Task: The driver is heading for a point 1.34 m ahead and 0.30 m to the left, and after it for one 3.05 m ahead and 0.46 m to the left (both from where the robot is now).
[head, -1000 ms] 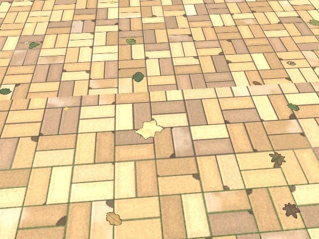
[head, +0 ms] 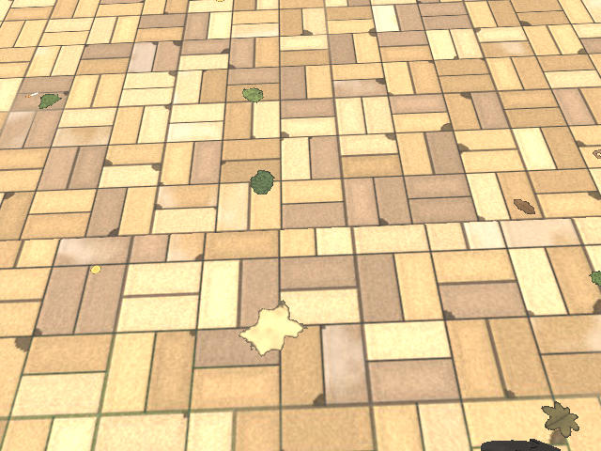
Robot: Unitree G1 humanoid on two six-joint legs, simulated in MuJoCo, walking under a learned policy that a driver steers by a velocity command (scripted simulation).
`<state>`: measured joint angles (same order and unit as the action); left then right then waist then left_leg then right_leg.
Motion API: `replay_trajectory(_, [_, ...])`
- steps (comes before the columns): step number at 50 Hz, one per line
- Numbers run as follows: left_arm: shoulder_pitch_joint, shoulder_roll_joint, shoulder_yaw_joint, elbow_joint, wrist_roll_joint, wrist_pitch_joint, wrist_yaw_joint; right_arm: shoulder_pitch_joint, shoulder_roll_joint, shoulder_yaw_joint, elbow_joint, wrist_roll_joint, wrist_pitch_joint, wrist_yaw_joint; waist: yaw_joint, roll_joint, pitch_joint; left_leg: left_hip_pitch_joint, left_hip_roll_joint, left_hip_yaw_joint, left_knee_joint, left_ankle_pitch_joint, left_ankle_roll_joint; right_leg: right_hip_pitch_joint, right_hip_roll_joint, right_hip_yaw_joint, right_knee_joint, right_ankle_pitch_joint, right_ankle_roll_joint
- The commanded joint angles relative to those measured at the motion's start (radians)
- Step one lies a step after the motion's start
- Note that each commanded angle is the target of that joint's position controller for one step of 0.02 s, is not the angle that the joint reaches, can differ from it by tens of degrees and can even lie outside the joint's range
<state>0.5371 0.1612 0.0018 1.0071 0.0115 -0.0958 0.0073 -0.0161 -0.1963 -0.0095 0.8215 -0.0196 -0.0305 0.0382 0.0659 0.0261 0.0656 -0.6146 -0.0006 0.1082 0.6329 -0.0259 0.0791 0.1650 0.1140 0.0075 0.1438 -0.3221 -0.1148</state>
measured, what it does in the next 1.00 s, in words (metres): walks ahead: left foot, then right foot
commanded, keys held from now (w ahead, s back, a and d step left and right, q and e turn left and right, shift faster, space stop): w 1.00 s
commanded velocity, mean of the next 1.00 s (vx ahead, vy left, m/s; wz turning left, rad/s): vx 0.50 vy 0.00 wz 0.00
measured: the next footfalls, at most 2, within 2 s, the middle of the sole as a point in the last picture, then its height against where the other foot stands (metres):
left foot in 0.08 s outside the picture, level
right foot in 0.64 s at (390, 418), level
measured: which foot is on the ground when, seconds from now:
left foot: up 0.00-0.06, down 0.08-0.64, up 0.66-1.00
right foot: down 0.00-0.10, up 0.12-0.62, down 0.64-1.00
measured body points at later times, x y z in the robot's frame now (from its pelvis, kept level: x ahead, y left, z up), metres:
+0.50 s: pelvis +0.27 +0.00 +0.01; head +0.30 +0.00 +0.46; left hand +0.45 +0.22 -0.11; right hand +0.18 -0.22 -0.13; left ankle +0.18 +0.06 -0.73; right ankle +0.45 -0.14 -0.68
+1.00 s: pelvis +0.54 -0.04 +0.01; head +0.55 -0.05 +0.46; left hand +0.45 +0.19 -0.13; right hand +0.68 -0.27 -0.12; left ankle +0.69 +0.11 -0.67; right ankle +0.48 -0.10 -0.73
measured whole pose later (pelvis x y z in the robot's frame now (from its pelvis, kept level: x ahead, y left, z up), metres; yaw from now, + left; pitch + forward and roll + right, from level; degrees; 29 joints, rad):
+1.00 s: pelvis +0.54 -0.04 +0.01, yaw +0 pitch +0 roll -1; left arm 0.48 0.17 0.03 1.06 0.01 -0.09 0.00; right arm 0.11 -0.21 -0.04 0.91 -0.03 -0.03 0.03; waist 0.04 0.04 0.04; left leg -0.64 0.11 0.02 0.81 -0.05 0.03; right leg 0.00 0.09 -0.09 0.21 -0.21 -0.10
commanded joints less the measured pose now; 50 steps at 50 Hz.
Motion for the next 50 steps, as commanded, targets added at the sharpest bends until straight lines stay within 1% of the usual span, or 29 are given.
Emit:
replay_trajectory(1, [0.011,0.163,0.029,-0.014,0.005,-0.01,0.017,0.022,-0.101,-0.025,-0.037,0.003,-0.018,-0.018,-0.083,-0.111,-0.012,0.181,-0.068,0.024,-0.05,-0.057,0.051,-0.05,-0.296,0.056,0.165,1.183,0.006])
replay_trajectory(2, [-0.001,0.174,0.032,-0.009,0.011,-0.005,0.021,0.128,-0.121,-0.035,0.0,0.004,-0.023,-0.027,-0.126,-0.118,-0.063,0.273,-0.088,0.015,-0.066,-0.101,0.07,-0.033,-0.296,0.054,0.291,1.252,0.01])
replay_trajectory(3, [-0.024,0.191,0.036,-0.011,0.011,0.001,0.02,0.274,-0.138,-0.047,0.049,0.004,-0.03,-0.036,-0.188,-0.114,-0.127,0.431,-0.087,0.0,-0.13,-0.084,0.092,-0.07,-0.287,0.048,0.463,1.21,0.01])
replay_trajectory(4, [-0.054,0.186,0.033,-0.027,0.004,0.0,0.013,0.427,-0.174,-0.064,0.088,-0.013,-0.036,-0.049,-0.257,-0.081,-0.207,0.667,0.02,-0.109,-0.157,-0.132,0.136,-0.237,-0.258,0.034,0.694,0.963,0.004])
replay_trajectory(5, [-0.009,0.103,0.017,-0.053,-0.007,-0.001,0.005,0.518,-0.256,-0.084,0.096,-0.035,-0.036,-0.055,-0.231,0.089,-0.311,0.883,0.295,-0.482,-0.176,-0.238,0.228,-0.499,-0.123,-0.037,1.066,0.292,0.02])
replay_trajectory(6, [0.061,0.121,0.03,-0.038,-0.008,0.005,-0.001,0.458,-0.229,-0.083,0.1,-0.01,-0.026,-0.039,-0.162,0.131,-0.319,0.916,0.405,-0.846,-0.33,-0.331,0.333,-0.742,-0.013,0.029,1.277,-0.178,0.02])
replay_trajectory(7, [-0.04,0.17,0.04,-0.063,0.01,0.006,0.0,0.343,-0.177,-0.073,0.083,0.017,-0.026,-0.03,-0.127,0.02,-0.142,0.756,0.36,-0.712,-0.396,-0.429,0.294,-0.813,-0.097,0.068,1.24,-0.069,0.002])
replay_trajectory(8, [-0.114,0.167,0.042,-0.081,0.013,0.003,-0.007,0.275,-0.123,-0.061,0.073,0.019,-0.033,-0.024,-0.107,-0.015,-0.045,0.61,0.324,-0.601,-0.447,-0.393,0.267,-0.795,-0.127,0.058,1.188,-0.003,0.002])
replay_trajectory(9, [-0.132,0.146,0.042,-0.081,0.015,0.007,-0.011,0.258,-0.086,-0.05,0.082,0.011,-0.043,-0.023,-0.072,-0.054,0.008,0.505,0.283,-0.515,-0.477,-0.301,0.231,-0.75,-0.157,0.057,1.13,0.021,0.006])
replay_trajectory(11, [-0.107,0.098,0.034,-0.072,0.029,0.031,-0.023,0.29,-0.058,-0.036,0.117,0.007,-0.063,-0.03,-0.026,-0.032,0.01,0.404,0.219,-0.385,-0.503,-0.157,0.183,-0.661,-0.188,0.05,1.046,0.04,0.031])
replay_trajectory(13, [-0.137,0.086,0.033,-0.083,0.029,0.044,-0.032,0.346,-0.083,-0.04,0.148,0.011,-0.08,-0.03,-0.02,-0.014,0.013,0.388,0.196,-0.314,-0.519,-0.05,0.177,-0.677,-0.202,0.022,0.996,0.074,0.05])
replay_trajectory(15, [-0.234,0.097,0.035,-0.118,0.027,0.052,-0.035,0.385,-0.108,-0.043,0.166,0.013,-0.083,-0.029,-0.032,-0.003,0.034,0.4,0.177,-0.264,-0.543,-0.011,0.165,-0.75,-0.224,-0.002,0.921,0.155,0.067])
replay_trajectory(20, [-0.45,0.093,0.027,-0.181,0.011,0.053,-0.039,0.494,-0.101,-0.031,0.197,0.015,-0.077,-0.03,-0.094,0.022,0.04,0.493,0.131,-0.179,-0.521,0.189,0.097,-0.799,-0.211,-0.06,0.663,0.334,0.09])
replay_trajectory(24, [-0.57,0.09,0.02,-0.212,0.008,0.052,-0.037,0.576,-0.102,-0.023,0.223,0.006,-0.07,-0.042,-0.138,0.041,0.039,0.634,0.152,-0.173,-0.475,0.286,0.094,-0.811,-0.176,-0.084,0.528,0.347,0.08])
replay_trajectory(27, [-0.622,0.101,0.022,-0.237,0.009,0.044,-0.034,0.593,-0.118,-0.025,0.238,-0.007,-0.063,-0.054,-0.139,0.045,0.046,0.738,0.2,-0.185,-0.418,0.376,0.119,-0.812,-0.155,-0.084,0.467,0.254,0.054])
replay_trajectory(29, [-0.558,0.111,0.029,-0.224,0.01,0.035,-0.028,0.561,-0.131,-0.029,0.24,-0.008,-0.062,-0.059,-0.092,0.055,0.024,0.746,0.211,-0.165,-0.328,0.569,0.107,-0.691,-0.116,-0.097,0.413,0.165,0.02])
replay_trajectory(30, [-0.458,0.126,0.038,-0.191,0.011,0.029,-0.02,0.545,-0.141,-0.031,0.241,-0.007,-0.062,-0.06,-0.049,0.06,-0.023,0.736,0.203,-0.154,-0.224,0.685,0.094,-0.565,-0.083,-0.107,0.382,0.141,-0.001])
replay_trajectory(31, [-0.285,0.149,0.053,-0.132,0.016,0.018,-0.011,0.522,-0.144,-0.031,0.237,0.0,-0.059,-0.058,0.025,0.034,-0.107,0.675,0.17,-0.121,-0.044,0.676,0.074,-0.353,-0.067,-0.111,0.315,0.194,-0.029])
replay_trajectory(32, [-0.104,0.216,0.075,-0.09,0.041,0.009,0.003,0.508,-0.124,-0.023,0.209,0.01,-0.063,-0.056,0.092,-0.017,-0.224,0.469,0.135,-0.099,0.212,0.401,0.056,-0.072,-0.227,0.059,0.316,0.155,-0.082])
replay_trajectory(33, [-0.017,0.319,0.104,-0.078,0.054,0.014,0.003,0.621,-0.017,-0.003,0.189,0.049,-0.062,-0.046,0.058,-0.245,-0.378,0.102,-0.047,-0.022,0.625,-0.308,0.0,0.224,-0.543,0.542,0.258,0.134,-0.24])
replay_trajectory(34, [-0.069,0.26,0.096,-0.076,0.008,0.03,-0.01,0.573,-0.126,-0.035,0.202,0.02,-0.06,-0.051,0.053,-0.114,-0.348,0.004,-0.051,-0.153,0.732,-0.462,0.013,0.151,-0.523,0.65,0.165,0.115,-0.244])
replay_trajectory(35, [-0.181,0.221,0.084,-0.087,0.0,0.03,-0.012,0.486,-0.123,-0.041,0.164,0.012,-0.062,-0.05,0.003,-0.096,-0.176,-0.043,0.001,-0.165,0.718,-0.383,0.018,0.002,-0.487,0.481,0.138,0.127,-0.211])
replay_trajectory(36, [-0.243,0.163,0.072,-0.095,0.003,0.022,-0.016,0.43,-0.107,-0.039,0.149,0.01,-0.066,-0.048,-0.019,-0.054,-0.099,-0.024,0.033,-0.162,0.665,-0.321,0.018,-0.122,-0.444,0.381,0.099,0.199,-0.181])
replay_trajectory(37, [-0.26,0.129,0.062,-0.087,0.005,0.014,-0.014,0.412,-0.094,-0.043,0.146,0.002,-0.058,-0.044,-0.05,-0.052,-0.053,0.016,0.058,-0.16,0.61,-0.294,0.014,-0.213,-0.396,0.298,0.074,0.252,-0.142])
replay_trajectory(38, [-0.26,0.094,0.051,-0.07,0.003,0.008,-0.009,0.429,-0.072,-0.04,0.148,-0.012,-0.042,-0.038,-0.083,-0.07,-0.038,0.069,0.074,-0.158,0.563,-0.279,0.004,-0.283,-0.356,0.232,0.051,0.28,-0.112])
replay_trajectory(40, [-0.204,0.095,0.05,-0.04,0.003,-0.008,-0.008,0.44,-0.042,-0.038,0.153,-0.018,-0.018,-0.024,-0.101,-0.075,-0.039,0.101,0.073,-0.137,0.519,-0.259,-0.012,-0.317,-0.329,0.175,0.031,0.353,-0.105])
replay_trajectory(43, [-0.142,0.134,0.057,-0.012,0.0,-0.016,-0.007,0.33,-0.047,-0.04,0.109,-0.017,0.0,-0.015,-0.101,-0.078,0.004,0.01,0.097,-0.11,0.432,-0.168,-0.033,-0.322,-0.312,0.127,-0.015,0.342,-0.108])
replay_trajectory(46, [-0.089,0.127,0.05,0.0,0.001,-0.011,-0.007,0.184,-0.054,-0.037,0.059,-0.012,0.0,-0.012,-0.071,-0.076,0.033,-0.053,0.108,-0.088,0.282,-0.058,-0.05,-0.292,-0.295,0.095,-0.031,0.387,-0.098])
replay_trajectory(50, [-0.013,0.134,0.046,0.019,-0.001,-0.009,-0.003,0.047,-0.042,-0.024,0.015,-0.002,-0.005,-0.011,-0.033,-0.087,0.042,-0.032,0.083,-0.052,0.105,0.035,-0.046,-0.228,-0.291,0.06,-0.022,0.466,-0.081])
Keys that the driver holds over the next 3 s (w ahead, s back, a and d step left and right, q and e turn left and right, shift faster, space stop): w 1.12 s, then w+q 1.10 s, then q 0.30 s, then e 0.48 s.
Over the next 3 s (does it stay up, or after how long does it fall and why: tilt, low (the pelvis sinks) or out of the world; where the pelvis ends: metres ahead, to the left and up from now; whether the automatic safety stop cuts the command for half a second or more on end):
stays up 1.38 0.05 -0.14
